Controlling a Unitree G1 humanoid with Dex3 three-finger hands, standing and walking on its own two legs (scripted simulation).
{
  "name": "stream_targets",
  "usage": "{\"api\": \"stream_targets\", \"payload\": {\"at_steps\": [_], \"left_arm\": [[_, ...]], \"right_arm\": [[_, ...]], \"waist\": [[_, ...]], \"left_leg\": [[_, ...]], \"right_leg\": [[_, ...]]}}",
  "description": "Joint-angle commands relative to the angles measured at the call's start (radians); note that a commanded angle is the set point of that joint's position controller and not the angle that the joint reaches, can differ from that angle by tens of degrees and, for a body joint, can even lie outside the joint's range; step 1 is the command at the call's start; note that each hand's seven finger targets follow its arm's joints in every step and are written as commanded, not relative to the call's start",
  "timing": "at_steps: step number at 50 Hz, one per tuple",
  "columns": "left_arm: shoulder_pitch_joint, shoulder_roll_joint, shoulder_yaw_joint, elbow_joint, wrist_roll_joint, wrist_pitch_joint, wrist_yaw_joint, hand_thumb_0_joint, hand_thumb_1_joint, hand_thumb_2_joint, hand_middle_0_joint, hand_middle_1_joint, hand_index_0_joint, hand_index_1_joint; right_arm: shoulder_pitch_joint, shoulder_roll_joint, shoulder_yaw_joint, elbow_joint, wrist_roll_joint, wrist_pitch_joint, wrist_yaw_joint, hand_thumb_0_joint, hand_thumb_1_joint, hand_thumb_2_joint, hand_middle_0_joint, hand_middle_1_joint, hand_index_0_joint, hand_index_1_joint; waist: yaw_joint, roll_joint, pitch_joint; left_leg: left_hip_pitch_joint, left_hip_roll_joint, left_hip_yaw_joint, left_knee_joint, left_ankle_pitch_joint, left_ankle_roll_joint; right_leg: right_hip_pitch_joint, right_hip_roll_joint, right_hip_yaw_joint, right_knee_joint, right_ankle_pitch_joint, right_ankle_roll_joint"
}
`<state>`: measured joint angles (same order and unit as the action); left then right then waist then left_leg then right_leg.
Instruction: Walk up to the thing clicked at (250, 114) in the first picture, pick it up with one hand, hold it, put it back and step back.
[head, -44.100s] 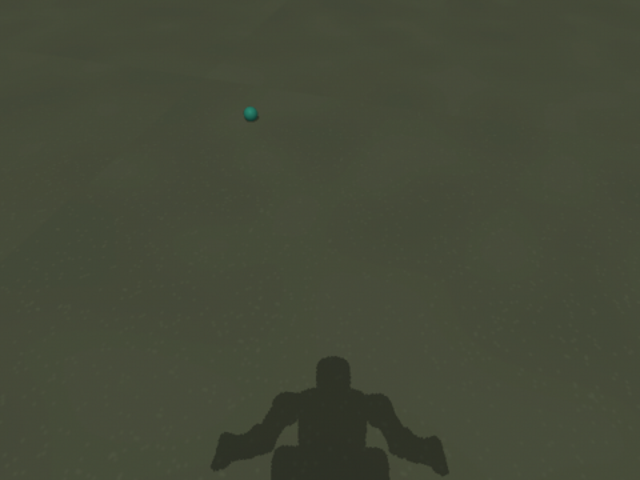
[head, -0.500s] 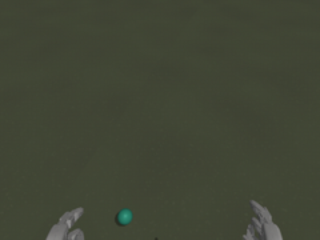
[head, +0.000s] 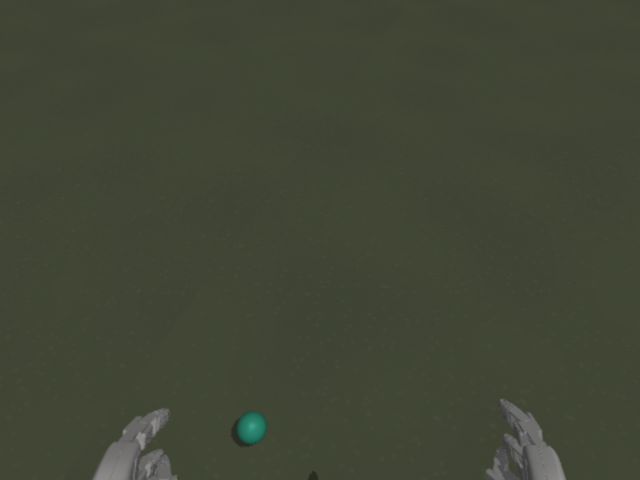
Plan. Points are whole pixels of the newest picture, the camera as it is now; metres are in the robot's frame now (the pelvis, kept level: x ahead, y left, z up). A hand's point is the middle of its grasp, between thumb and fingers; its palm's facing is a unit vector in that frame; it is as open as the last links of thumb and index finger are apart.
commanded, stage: stand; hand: left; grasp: from above
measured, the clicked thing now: (251, 427) +0.41 +0.19 -0.67
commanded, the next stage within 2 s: none
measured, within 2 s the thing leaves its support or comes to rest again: neither
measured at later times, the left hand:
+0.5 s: hand out of the picture +0.05 +0.25 -0.11, palm faces +0.04 -0.95 -0.32, open 7.4 cm
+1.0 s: hand out of the picture +0.02 +0.25 -0.10, palm faces +0.02 -0.94 -0.35, open 7.4 cm
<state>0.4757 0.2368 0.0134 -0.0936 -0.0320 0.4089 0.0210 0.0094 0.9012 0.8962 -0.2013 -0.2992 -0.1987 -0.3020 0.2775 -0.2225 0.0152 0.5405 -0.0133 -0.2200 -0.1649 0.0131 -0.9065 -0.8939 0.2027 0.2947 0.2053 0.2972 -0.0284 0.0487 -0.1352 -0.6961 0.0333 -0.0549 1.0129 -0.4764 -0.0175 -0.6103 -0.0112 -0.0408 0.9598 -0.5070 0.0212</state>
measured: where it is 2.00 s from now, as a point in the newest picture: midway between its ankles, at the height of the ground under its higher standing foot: outside the picture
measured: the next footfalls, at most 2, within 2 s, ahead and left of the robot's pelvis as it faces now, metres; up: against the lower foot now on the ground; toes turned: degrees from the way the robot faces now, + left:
none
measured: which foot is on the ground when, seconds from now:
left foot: down 0.00-1.00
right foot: down 0.00-1.00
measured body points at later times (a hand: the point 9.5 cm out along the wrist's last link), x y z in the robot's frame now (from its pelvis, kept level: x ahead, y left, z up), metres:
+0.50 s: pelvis +0.00 +0.01 +0.05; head +0.00 +0.02 +0.50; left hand +0.04 +0.29 -0.09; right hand +0.07 -0.26 -0.08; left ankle +0.02 +0.13 -0.68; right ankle -0.01 -0.14 -0.68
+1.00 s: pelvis -0.01 +0.01 +0.07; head -0.02 +0.00 +0.51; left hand +0.02 +0.30 -0.07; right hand +0.05 -0.28 -0.08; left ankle +0.02 +0.13 -0.68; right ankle -0.01 -0.14 -0.68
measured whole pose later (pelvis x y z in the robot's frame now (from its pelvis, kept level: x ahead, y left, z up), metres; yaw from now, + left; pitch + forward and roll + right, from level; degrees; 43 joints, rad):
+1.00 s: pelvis -0.01 +0.01 +0.07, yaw +0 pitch -4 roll +0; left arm 0.18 0.30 0.03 1.14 0.03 0.00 0.02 0.00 0.90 0.90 -0.20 -0.30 -0.20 -0.30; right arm 0.15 -0.31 -0.03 1.12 -0.02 0.00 -0.01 0.01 -0.91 -0.89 0.20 0.29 0.20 0.30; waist 0.01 0.02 0.06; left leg -0.15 0.00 -0.02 0.39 -0.17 0.00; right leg -0.09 -0.05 -0.02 0.37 -0.21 0.04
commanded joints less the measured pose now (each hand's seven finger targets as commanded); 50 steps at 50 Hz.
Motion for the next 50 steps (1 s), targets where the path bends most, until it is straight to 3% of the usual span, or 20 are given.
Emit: {"api": "stream_targets", "payload": {"at_steps": [1, 3, 6, 9, 17, 23, 25, 28, 34, 40, 45, 50], "left_arm": [[-0.182, 0.21, 0.09, 0.325, 0.101, -0.313, 0.032, 0.0, 0.9, 0.9, -0.2, -0.3, -0.2, -0.301], [-0.219, 0.211, 0.074, 0.412, 0.103, -0.355, 0.022, 0.0, 0.9, 0.9, -0.2, -0.3, -0.2, -0.301], [-0.259, 0.198, 0.081, 0.544, 0.081, -0.363, 0.021, 0.0, 0.9, 0.9, -0.2, -0.3, -0.2, -0.301], [-0.291, 0.195, 0.079, 0.665, 0.082, -0.386, 0.025, 0.0, 0.9, 0.9, -0.2, -0.3, -0.2, -0.301], [-0.3, 0.203, 0.077, 0.9, 0.069, -0.419, 0.026, 0.0, 0.9, 0.9, -0.2, -0.3, -0.2, -0.301], [-0.294, 0.21, 0.068, 1.026, 0.062, -0.418, 0.027, 0.0, 0.9, 0.9, -0.2, -0.3, -0.2, -0.301], [-0.298, 0.216, 0.065, 1.057, 0.063, -0.418, 0.026, 0.0, 0.9, 0.9, -0.2, -0.3, -0.2, -0.301], [-0.298, 0.218, 0.061, 1.1, 0.066, -0.415, 0.024, 0.0, 0.9, 0.9, -0.2, -0.3, -0.2, -0.301], [-0.302, 0.228, 0.059, 1.149, 0.067, -0.417, 0.019, 0.0, 0.9, 0.9, -0.2, -0.3, -0.2, -0.301], [-0.316, 0.239, 0.056, 1.172, 0.063, -0.423, 0.015, 0.0, 0.9, 0.9, -0.2, -0.3, -0.2, -0.301], [-0.318, 0.248, 0.055, 1.183, 0.065, -0.423, 0.014, 0.0, 0.9, 0.9, -0.2, -0.3, -0.2, -0.301], [-0.339, 0.259, 0.054, 1.186, 0.06, -0.431, 0.014, 0.0, 0.9, 0.9, -0.2, -0.3, -0.2, -0.301]], "right_arm": [[-0.125, -0.239, -0.103, 0.057, -0.098, 0.103, 0.078, 0.0, -0.9, -0.9, 0.2, 0.3, 0.2, 0.3], [-0.105, -0.225, -0.098, 0.113, -0.069, 0.113, 0.115, 0.0, -0.9, -0.9, 0.2, 0.3, 0.2, 0.3], [-0.135, -0.212, -0.103, 0.161, -0.034, 0.128, 0.147, 0.0, -0.9, -0.9, 0.2, 0.3, 0.2, 0.3], [-0.14, -0.215, -0.107, 0.217, -0.037, 0.146, 0.152, 0.0, -0.9, -0.9, 0.2, 0.3, 0.2, 0.3], [-0.131, -0.227, -0.103, 0.339, -0.03, 0.173, 0.135, 0.0, -0.9, -0.9, 0.2, 0.3, 0.2, 0.3], [-0.136, -0.246, -0.096, 0.416, -0.019, 0.185, 0.127, 0.0, -0.9, -0.9, 0.2, 0.3, 0.2, 0.3], [-0.143, -0.247, -0.095, 0.438, -0.017, 0.188, 0.126, 0.0, -0.9, -0.9, 0.2, 0.3, 0.2, 0.3], [-0.154, -0.254, -0.095, 0.463, -0.015, 0.195, 0.128, 0.0, -0.9, -0.9, 0.2, 0.3, 0.2, 0.3], [-0.163, -0.259, -0.092, 0.492, -0.013, 0.197, 0.132, 0.0, -0.9, -0.9, 0.2, 0.3, 0.2, 0.3], [-0.168, -0.266, -0.087, 0.511, -0.012, 0.196, 0.137, 0.0, -0.9, -0.9, 0.2, 0.3, 0.2, 0.3], [-0.183, -0.268, -0.084, 0.518, -0.009, 0.201, 0.141, 0.0, -0.9, -0.9, 0.2, 0.3, 0.2, 0.3], [-0.17, -0.264, -0.076, 0.532, -0.009, 0.2, 0.144, 0.0, -0.9, -0.9, 0.2, 0.3, 0.2, 0.3]], "waist": [[0.04, -0.155, 0.047], [0.04, -0.064, -0.025], [0.062, -0.086, 0.006], [0.057, -0.066, 0.033], [0.048, -0.037, 0.083], [0.048, -0.02, 0.118], [0.048, -0.03, 0.142], [0.046, -0.031, 0.182], [0.045, -0.019, 0.193], [0.042, -0.031, 0.196], [0.043, -0.051, 0.196], [0.03, -0.056, 0.182]], "left_leg": [[0.19, -0.021, 0.014, -0.215, 0.309, 0.084], [0.306, -0.01, 0.002, -0.248, 0.366, 0.082], [0.35, -0.002, -0.017, -0.306, 0.342, 0.082], [0.362, 0.011, -0.042, -0.366, 0.29, 0.084], [0.456, 0.035, -0.057, -0.485, 0.404, 0.071], [0.514, 0.055, -0.068, -0.596, 0.419, 0.061], [0.523, 0.055, -0.067, -0.627, 0.389, 0.054], [0.511, 0.057, -0.078, -0.676, 0.266, 0.051], [0.506, 0.063, -0.089, -0.731, 0.208, 0.05], [0.513, 0.062, -0.081, -0.735, 0.225, 0.045], [0.512, 0.062, -0.083, -0.74, 0.193, 0.042], [0.544, 0.059, -0.06, -0.709, 0.282, 0.041]], "right_leg": [[0.155, -0.062, 0.157, -0.29, 0.186, -0.115], [0.237, -0.08, 0.148, -0.24, 0.33, -0.094], [0.232, -0.068, 0.109, -0.279, 0.264, -0.062], [0.264, -0.071, 0.103, -0.327, 0.243, -0.052], [0.379, -0.081, 0.089, -0.438, 0.375, -0.045], [0.455, -0.085, 0.078, -0.536, 0.378, -0.031], [0.459, -0.085, 0.075, -0.562, 0.355, -0.028], [0.461, -0.083, 0.071, -0.599, 0.3, -0.026], [0.476, -0.087, 0.067, -0.626, 0.298, -0.022], [0.486, -0.096, 0.081, -0.653, 0.309, -0.021], [0.467, -0.094, 0.077, -0.667, 0.252, -0.022], [0.471, -0.109, 0.096, -0.688, 0.297, -0.022]]}}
